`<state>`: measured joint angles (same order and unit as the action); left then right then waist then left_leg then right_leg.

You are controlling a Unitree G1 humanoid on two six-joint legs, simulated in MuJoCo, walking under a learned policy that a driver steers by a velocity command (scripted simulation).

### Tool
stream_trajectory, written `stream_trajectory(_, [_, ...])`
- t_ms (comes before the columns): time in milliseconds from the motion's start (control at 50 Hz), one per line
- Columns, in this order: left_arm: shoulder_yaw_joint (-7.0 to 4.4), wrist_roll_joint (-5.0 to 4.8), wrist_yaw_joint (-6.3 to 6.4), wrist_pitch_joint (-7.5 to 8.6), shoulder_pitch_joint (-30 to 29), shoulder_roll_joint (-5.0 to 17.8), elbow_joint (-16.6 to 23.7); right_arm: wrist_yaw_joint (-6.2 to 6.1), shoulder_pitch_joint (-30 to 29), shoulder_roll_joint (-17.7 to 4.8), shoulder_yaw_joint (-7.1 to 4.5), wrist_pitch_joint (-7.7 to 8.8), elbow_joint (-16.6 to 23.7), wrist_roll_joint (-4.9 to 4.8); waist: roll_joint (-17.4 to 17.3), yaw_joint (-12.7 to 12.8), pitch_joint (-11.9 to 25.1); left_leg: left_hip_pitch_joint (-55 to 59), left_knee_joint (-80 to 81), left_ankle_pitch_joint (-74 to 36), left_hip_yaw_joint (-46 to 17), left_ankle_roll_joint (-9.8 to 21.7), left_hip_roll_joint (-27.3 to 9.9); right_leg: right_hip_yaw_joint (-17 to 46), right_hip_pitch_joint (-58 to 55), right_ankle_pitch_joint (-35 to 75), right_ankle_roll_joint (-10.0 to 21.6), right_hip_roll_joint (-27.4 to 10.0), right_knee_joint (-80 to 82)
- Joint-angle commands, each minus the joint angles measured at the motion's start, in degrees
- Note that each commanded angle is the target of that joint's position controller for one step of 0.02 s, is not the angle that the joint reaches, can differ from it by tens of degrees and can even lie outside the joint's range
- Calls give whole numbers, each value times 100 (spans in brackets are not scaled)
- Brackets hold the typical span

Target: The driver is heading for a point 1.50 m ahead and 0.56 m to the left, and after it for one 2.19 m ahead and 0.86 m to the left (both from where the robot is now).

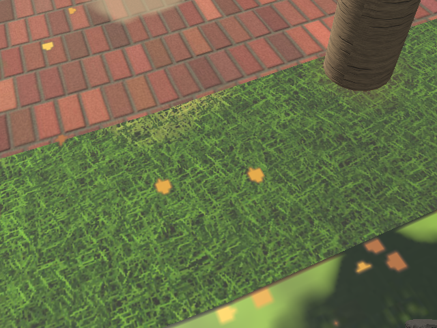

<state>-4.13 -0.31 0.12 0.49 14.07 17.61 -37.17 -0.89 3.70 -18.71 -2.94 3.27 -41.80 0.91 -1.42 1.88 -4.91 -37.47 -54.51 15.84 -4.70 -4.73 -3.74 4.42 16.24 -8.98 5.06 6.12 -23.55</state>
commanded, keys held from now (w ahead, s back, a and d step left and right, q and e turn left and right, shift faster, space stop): e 0.12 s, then q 0.88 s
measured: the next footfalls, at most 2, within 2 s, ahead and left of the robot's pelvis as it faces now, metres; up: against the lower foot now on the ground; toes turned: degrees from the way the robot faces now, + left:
left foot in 0.20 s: +0.22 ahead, +0.14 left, +0.00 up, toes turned -10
right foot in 0.48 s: +0.13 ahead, -0.10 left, +0.00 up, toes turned +4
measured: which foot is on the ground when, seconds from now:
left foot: up 0.00-0.18, down 0.20-0.54, up 0.56-0.82, down 0.84-1.00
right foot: down 0.00-0.20, up 0.22-0.46, down 0.48-0.86, up 0.88-1.00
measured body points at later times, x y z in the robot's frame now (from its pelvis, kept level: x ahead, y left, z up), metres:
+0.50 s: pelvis +0.11 +0.03 -0.01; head +0.14 +0.03 +0.44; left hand +0.25 +0.31 -0.12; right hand +0.25 -0.24 -0.12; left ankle +0.18 +0.14 -0.74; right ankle +0.09 -0.10 -0.74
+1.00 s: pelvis +0.12 +0.07 +0.00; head +0.17 +0.10 +0.44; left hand +0.19 +0.39 -0.12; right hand +0.35 -0.17 -0.09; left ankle +0.13 +0.16 -0.74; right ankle +0.13 -0.09 -0.66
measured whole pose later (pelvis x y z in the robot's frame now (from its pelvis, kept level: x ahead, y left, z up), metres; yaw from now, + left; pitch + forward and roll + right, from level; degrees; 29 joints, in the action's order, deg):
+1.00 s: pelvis +0.12 +0.07 +0.00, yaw +16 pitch +2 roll -1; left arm -5.0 0.4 2.4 -0.8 7.6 18.7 -42.2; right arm 0.4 9.2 -17.5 -3.6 -1.3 -37.2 -0.3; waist 1.6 -0.4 -4.1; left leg -18.1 -28.4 12.0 -2.6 3.1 2.8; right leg 2.2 28.3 -27.5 -3.9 -1.0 -63.2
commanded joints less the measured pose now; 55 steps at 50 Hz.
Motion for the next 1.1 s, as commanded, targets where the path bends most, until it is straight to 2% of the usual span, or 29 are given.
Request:
stream_trajectory(20, [-289,-60,149,-33,-214,980,386,10,311,-340,-73,-46,197,-14,598,-219,1197,855,761,-848,126,-99,296,921,-244,3238,812,-1221,209])
stream_trajectory(120, [-275,-55,185,-176,-119,941,316,83,-179,-470,-118,-43,392,-68,803,-66,1078,1060,1833,-666,-99,-2,549,1692,-563,2187,630,-1266,-201])
stream_trajectory(180, [-136,-37,198,-152,-312,629,293,141,280,-487,-155,67,252,-23,923,-307,1102,1892,2963,-1640,80,328,369,1696,-691,1733,340,-1186,-754])
stream_trajectory(200, [-30,60,192,-100,-35,315,233,127,279,-615,-152,120,312,101,550,-208,1277,2592,3202,-3134,-425,598,-222,1444,-491,1144,60,-856,-1181])
stream_trajectory(220, [54,177,190,-40,735,66,124,100,30,-791,-120,108,419,251,-532,314,1497,3476,2993,-5155,-1512,1324,-1131,935,179,-1054,-271,-255,-1825])
stream_trajectory(240, [51,187,195,-77,1038,222,-32,114,122,-173,30,62,263,237,-1096,328,1643,3397,3091,-4794,-2318,2094,-1707,719,301,-2613,-639,-357,-2096])
stream_trajectory(260, [-20,165,206,-131,758,547,-60,180,134,-13,99,39,248,101,-936,147,1404,3251,3236,-3928,-2455,2156,-1516,569,400,-2550,-794,-537,-2143])
stream_trajectory(300, [-98,124,218,-242,159,631,-74,233,212,-335,13,-52,170,-27,-696,-51,1128,3149,3366,-2418,-2187,1819,-1075,393,594,-2192,-898,-559,-1913])
stream_trajectory(340, [-109,77,192,-281,-7,574,-98,196,10,-774,-127,-151,253,-89,-664,-20,914,2728,3492,-1650,-1999,1563,-812,252,311,-1853,-922,-529,-1567])
stream_trajectory(380, [-110,35,210,-241,-14,464,-197,148,9,-882,-206,-254,307,-134,-734,-62,875,2620,3531,-1233,-1831,1448,-567,29,102,-1480,-871,-351,-1129])
stream_trajectory(480, [-156,44,223,-121,13,387,-324,2,37,-727,-257,-403,383,-239,-804,-50,1080,2348,3346,-868,-1827,1294,-322,-105,-569,-485,-622,-359,-240])
stream_trajectory(500, [-187,77,222,-97,77,482,-316,-16,36,-653,-243,-410,416,-230,-667,-25,1131,2034,3151,-811,-1714,1175,-218,17,-874,-323,-482,-623,-169])
stream_trajectory(520, [-262,113,220,-102,86,734,-358,-9,8,-509,-221,-405,522,-220,63,-132,994,1617,2779,-565,-1156,956,148,339,-866,-437,-219,-965,-39])
stream_trajectory(560, [-295,200,243,-94,-114,829,-257,56,106,-455,-210,-362,528,-190,1237,-143,661,758,1481,565,-141,548,813,1421,-1000,666,519,-2109,492])
stream_trajectory(580, [-278,245,277,-59,-271,800,-150,80,182,-556,-269,-349,499,-170,1289,-111,674,463,419,1522,14,427,692,1704,-1081,1658,873,-2640,487])
stream_trajectory(600, [-246,205,307,-18,-312,741,-100,92,251,-701,-349,-366,467,-177,955,-118,658,256,-435,1764,-45,313,566,1669,-1139,2426,1018,-2810,390])
stream_trajectory(640, [-228,52,325,26,-548,713,-93,99,418,-503,-324,-468,401,-218,626,-244,557,10,-652,1391,-66,145,345,962,-1357,2893,750,-2498,179])
stream_trajectory(700, [-279,23,307,-78,-402,847,-197,179,114,-260,-203,-516,592,-252,940,-6,563,305,101,818,403,-13,267,234,-1492,3039,604,-2123,133])
stream_trajectory(760, [-329,4,276,-168,-361,999,-215,299,33,-358,-214,-536,776,-276,1136,78,725,1113,1064,600,755,90,326,-93,-1351,2923,543,-2150,25])
stream_trajectory(800, [-336,-98,236,-139,-416,1047,-239,318,247,-462,-279,-574,774,-249,1124,-49,771,1590,1827,169,938,258,433,-211,-1257,2707,415,-2201,-266])
stream_trajectory(840, [-280,-148,168,-21,-219,852,-374,224,827,-703,-419,-597,650,-191,664,-335,969,2907,3037,-1214,760,628,584,-716,-623,2101,-93,-1850,-1337])
stream_trajectory(860, [-203,110,135,38,-102,608,-271,106,1132,-1369,-590,-596,730,-191,-679,-329,1236,4164,3116,-3607,-992,1157,-585,-1115,791,-113,-683,-1334,-2855])
stream_trajectory(880, [-98,231,158,64,-522,362,58,146,1259,-1698,-598,-505,819,15,-1572,-473,1630,4251,3252,-4590,-2973,2539,-1908,-534,1960,-3251,-933,-466,-4101])
stream_trajectory(900, [-184,118,166,24,-737,671,2,201,1211,-1287,-487,-387,816,33,-632,-659,1660,4045,3375,-3926,-2622,2660,-1828,61,2017,-3194,-925,-693,-4772])
stream_trajectory(920, [-201,7,175,-11,-765,704,0,185,911,-1121,-429,-315,806,-18,-499,-472,1234,3615,3415,-3305,-2051,2351,-1478,71,2062,-2702,-846,-785,-4774])
stream_trajectory(940, [-225,28,230,-41,-675,709,-118,140,625,-1001,-412,-308,804,-113,-220,-326,990,3333,3469,-2534,-1707,2013,-1117,68,2051,-2226,-833,-880,-4481])
stream_trajectory(960, [-258,84,283,-69,-674,780,-125,94,398,-914,-376,-335,839,-177,-283,-243,843,3065,3520,-2229,-1556,1839,-941,99,1950,-1844,-864,-920,-4174])
stream_trajectory(1020, [-227,68,252,-56,-468,596,-164,-8,306,-860,-342,-409,898,-117,-532,-107,975,2690,3578,-2179,-1314,1803,-621,-6,1436,-1291,-992,-683,-3756])
stream_trajectory(1100, [-139,62,213,-15,-708,433,-77,-82,416,-924,-385,-459,886,-157,-625,-243,963,2660,3528,-1368,-1587,1782,-528,75,1183,-1078,-1067,-566,-2541])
